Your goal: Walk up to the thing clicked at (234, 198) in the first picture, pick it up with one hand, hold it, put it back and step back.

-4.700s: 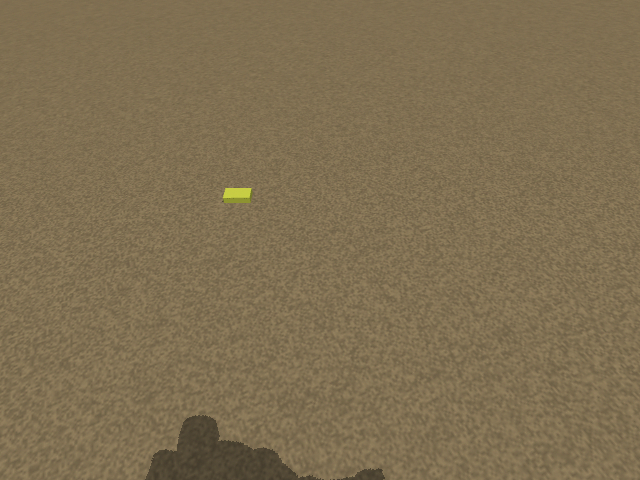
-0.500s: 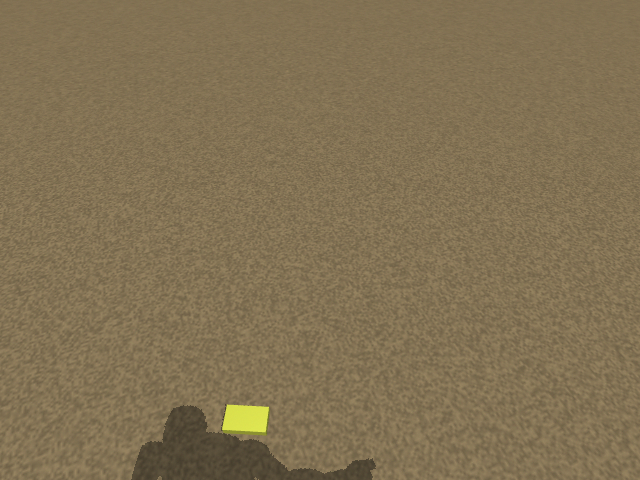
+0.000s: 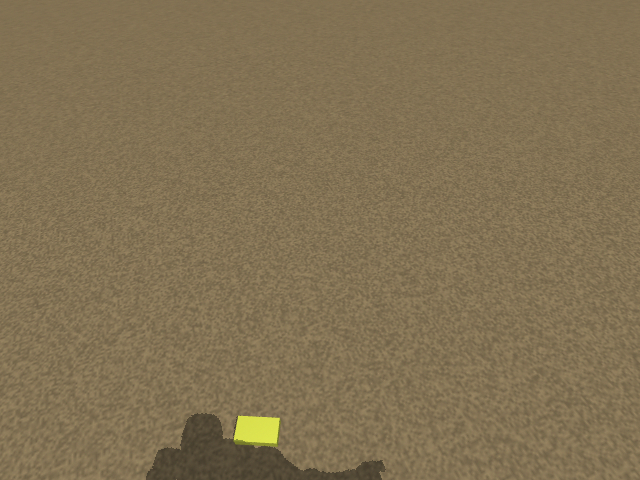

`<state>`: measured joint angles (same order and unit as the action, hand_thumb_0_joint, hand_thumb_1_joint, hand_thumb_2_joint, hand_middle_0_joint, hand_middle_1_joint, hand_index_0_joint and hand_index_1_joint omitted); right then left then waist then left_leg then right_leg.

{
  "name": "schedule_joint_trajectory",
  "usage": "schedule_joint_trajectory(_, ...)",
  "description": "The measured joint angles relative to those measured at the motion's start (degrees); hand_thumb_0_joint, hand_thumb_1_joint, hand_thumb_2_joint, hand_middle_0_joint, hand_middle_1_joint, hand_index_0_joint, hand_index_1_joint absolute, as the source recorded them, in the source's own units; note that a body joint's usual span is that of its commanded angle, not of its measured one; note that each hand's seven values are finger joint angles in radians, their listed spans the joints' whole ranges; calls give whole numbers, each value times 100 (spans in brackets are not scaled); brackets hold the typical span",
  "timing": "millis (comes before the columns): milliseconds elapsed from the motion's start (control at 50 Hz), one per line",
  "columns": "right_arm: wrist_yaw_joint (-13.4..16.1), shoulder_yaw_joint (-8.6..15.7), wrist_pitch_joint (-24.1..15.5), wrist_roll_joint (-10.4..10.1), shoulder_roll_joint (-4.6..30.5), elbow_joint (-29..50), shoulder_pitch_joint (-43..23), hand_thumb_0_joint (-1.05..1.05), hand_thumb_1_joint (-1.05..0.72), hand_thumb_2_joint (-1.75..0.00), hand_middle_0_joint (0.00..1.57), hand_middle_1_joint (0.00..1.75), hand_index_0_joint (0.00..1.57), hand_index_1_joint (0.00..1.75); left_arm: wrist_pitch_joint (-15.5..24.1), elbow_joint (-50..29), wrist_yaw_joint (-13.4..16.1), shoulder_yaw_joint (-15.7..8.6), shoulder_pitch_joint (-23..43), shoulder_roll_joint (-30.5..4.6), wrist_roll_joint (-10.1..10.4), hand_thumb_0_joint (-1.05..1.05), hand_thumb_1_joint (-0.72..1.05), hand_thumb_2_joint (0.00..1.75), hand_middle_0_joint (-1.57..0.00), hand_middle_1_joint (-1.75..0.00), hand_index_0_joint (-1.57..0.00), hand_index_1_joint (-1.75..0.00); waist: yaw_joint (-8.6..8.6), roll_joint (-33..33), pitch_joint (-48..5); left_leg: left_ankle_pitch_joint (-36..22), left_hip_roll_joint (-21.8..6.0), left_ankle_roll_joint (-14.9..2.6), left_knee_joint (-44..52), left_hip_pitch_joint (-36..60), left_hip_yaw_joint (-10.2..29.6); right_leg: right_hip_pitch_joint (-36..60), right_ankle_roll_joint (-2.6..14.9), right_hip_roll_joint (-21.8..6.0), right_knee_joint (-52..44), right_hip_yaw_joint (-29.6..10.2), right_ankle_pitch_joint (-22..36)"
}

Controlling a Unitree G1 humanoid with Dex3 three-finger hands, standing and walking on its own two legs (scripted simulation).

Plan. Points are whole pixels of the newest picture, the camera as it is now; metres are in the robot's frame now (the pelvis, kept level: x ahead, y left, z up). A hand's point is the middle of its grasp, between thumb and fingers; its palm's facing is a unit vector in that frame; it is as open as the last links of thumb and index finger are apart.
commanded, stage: walk up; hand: left
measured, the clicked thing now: (257, 430) +0.43 +0.23 -0.77
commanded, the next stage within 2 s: stand in 0.52 s
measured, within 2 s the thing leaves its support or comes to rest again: neither
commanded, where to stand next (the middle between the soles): +0.04 +0.00 m, yaw +0 degrees
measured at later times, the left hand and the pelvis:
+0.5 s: hand out of the picture +0.09 +0.25 -0.16, palm faces -0.01 -0.95 -0.32, open 7.4 cm; pelvis +0.01 +0.00 +0.00, yaw +0 degrees
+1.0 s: hand out of the picture +0.09 +0.25 -0.16, palm faces -0.02 -0.94 -0.34, open 7.4 cm; pelvis +0.02 +0.00 +0.00, yaw +0 degrees
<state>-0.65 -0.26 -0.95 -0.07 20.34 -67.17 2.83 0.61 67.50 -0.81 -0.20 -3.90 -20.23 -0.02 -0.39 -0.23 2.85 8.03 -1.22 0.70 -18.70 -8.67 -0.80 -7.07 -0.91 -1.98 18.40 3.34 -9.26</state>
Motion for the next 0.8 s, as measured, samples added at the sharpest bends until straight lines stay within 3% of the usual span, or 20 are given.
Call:
schedule_joint_trajectory(340,23,15,5,29,-46,-57,269,1,-90,-90,21,30,20,30,-54,-41,-5,-47,-25,60,-10,0,90,89,-20,-30,-20,-30,108,56,-13,5,16,-13,35,1,-15,-8,-11,-15,-25,-15,-4)
schedule_joint_trajectory(800,10,25,12,60,-42,126,181,1,-90,-90,21,30,20,30,8,-128,38,-2,-164,19,-43,0,90,89,-20,-30,-20,-30,64,11,-71,86,11,0,48,75,7,91,-13,-9,-72,8,-78)
